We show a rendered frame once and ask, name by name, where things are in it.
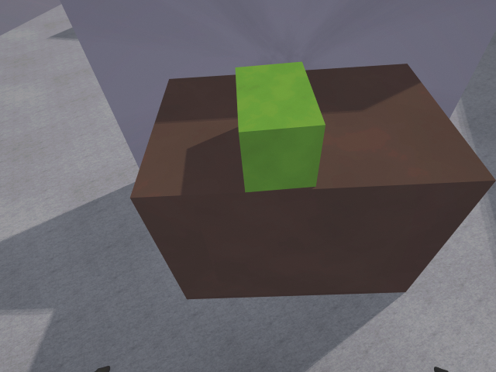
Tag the carton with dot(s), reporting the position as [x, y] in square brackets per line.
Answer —
[281, 128]

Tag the pedestal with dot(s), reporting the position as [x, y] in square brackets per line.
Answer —
[396, 179]

